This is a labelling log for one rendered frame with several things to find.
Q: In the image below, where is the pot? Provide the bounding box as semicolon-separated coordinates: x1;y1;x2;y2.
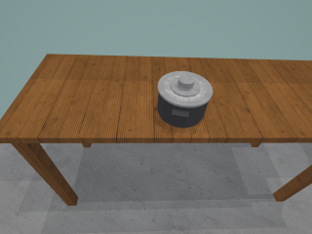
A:
157;93;209;128

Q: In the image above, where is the table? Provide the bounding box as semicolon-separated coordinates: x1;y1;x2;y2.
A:
0;54;312;206

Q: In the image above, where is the knob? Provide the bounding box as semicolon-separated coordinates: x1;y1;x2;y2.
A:
177;74;195;89

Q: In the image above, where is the lid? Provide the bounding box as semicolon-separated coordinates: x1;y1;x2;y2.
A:
157;71;213;108

